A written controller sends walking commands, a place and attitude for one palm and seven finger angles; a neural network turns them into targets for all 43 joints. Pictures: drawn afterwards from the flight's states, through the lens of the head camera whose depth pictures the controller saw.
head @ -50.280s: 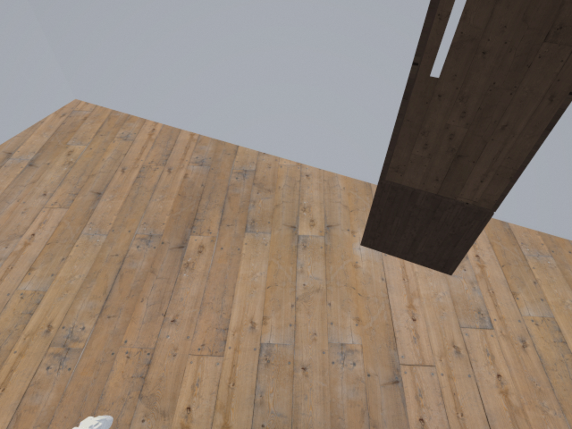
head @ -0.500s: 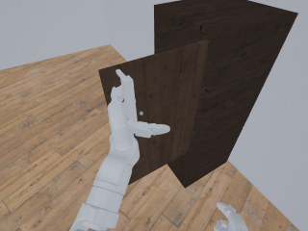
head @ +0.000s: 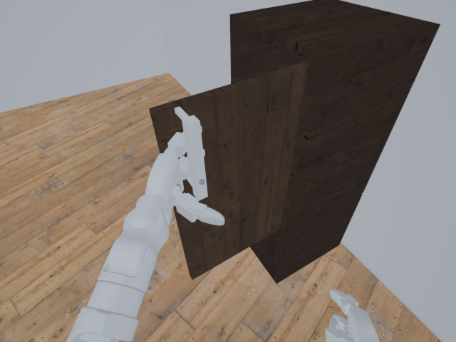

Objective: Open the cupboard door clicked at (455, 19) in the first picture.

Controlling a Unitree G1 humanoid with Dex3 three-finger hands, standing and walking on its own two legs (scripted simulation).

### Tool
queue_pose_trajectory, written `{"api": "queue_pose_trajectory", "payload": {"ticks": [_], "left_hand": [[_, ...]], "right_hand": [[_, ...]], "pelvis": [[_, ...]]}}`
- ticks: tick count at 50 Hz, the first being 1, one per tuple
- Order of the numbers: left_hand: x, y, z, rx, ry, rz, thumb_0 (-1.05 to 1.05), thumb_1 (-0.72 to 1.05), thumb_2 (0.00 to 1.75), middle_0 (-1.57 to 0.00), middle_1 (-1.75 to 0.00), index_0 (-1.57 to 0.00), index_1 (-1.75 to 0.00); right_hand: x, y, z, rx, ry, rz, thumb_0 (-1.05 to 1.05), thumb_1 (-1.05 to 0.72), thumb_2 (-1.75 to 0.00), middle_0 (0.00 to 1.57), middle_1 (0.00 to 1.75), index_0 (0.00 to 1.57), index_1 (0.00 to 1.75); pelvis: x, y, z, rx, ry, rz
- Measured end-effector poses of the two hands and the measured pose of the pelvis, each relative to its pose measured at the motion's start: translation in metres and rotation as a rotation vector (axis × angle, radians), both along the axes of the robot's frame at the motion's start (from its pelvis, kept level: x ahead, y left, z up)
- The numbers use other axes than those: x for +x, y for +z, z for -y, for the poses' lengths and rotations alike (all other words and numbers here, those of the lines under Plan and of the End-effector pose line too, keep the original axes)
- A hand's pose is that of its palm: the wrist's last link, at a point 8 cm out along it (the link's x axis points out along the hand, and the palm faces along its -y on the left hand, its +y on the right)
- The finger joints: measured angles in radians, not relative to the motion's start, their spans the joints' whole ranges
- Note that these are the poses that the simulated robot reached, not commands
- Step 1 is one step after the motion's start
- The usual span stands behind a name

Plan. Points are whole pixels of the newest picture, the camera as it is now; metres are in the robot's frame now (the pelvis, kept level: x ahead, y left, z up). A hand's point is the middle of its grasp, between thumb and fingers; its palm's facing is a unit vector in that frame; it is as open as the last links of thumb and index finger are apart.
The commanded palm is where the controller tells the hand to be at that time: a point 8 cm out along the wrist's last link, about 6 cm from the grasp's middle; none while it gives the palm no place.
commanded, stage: slide the hand sideways off the handle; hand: left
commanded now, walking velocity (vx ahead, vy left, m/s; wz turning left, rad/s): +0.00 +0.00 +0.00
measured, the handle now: (190, 155) +0.39 +0.11 +0.15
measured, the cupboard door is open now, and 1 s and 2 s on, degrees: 92 93 93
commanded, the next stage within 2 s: draw the hand back to the body in 0.88 s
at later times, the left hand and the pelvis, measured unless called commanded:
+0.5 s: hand (174, 203) +0.28 +0.12 +0.15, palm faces -0.04 -1.00 -0.05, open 16.3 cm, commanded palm +0.25 +0.17 +0.15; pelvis +0.02 -0.02 +0.00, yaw -1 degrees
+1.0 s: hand (142, 220) +0.25 +0.16 +0.15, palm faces -0.03 -1.00 -0.06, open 16.3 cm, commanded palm +0.22 +0.21 +0.15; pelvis +0.02 -0.02 +0.00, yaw +0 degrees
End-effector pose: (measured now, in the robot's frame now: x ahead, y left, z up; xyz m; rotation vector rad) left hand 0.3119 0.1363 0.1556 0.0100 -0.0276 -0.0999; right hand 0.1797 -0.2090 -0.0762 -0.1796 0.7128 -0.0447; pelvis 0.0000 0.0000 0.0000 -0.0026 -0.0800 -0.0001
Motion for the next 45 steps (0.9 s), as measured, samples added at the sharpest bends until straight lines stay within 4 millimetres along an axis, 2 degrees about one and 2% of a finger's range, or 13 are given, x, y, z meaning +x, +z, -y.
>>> {"api": "queue_pose_trajectory", "payload": {"ticks": [10,25,35,45], "left_hand": [[-0.008,-0.004,0.0,0.003,0.002,-0.002,-0.01,-0.5,0.3,-0.17,-0.32,-0.15,-0.33],[-0.046,-0.008,-0.037,0.036,0.061,0.015,-0.01,-0.5,0.3,-0.17,-0.31,-0.15,-0.31],[-0.063,-0.008,-0.055,0.046,0.071,0.014,-0.01,-0.5,0.3,-0.15,-0.3,-0.15,-0.3],[-0.075,-0.009,-0.08,0.055,0.095,0.014,-0.01,-0.5,0.3,-0.15,-0.3,-0.15,-0.3]], "right_hand": [[0.001,0.006,0.007,0.021,-0.012,0.025,0.01,-0.91,-0.9,0.2,0.3,0.2,0.3],[0.017,0.01,0.032,-0.002,-0.025,0.081,0.01,-0.91,-0.9,0.2,0.3,0.2,0.3],[0.029,0.015,0.031,0.002,-0.011,0.146,0.01,-0.91,-0.9,0.2,0.3,0.2,0.3],[0.028,0.013,0.028,0.002,-0.005,0.166,0.01,-0.91,-0.9,0.2,0.3,0.2,0.3]], "pelvis": [[0.004,0.001,0.011,0.001,-0.026,0.0],[0.018,0.001,0.022,-0.001,-0.021,-0.005],[0.024,0.0,0.024,0.0,-0.016,-0.011],[0.024,-0.001,0.022,-0.003,-0.014,-0.015]]}}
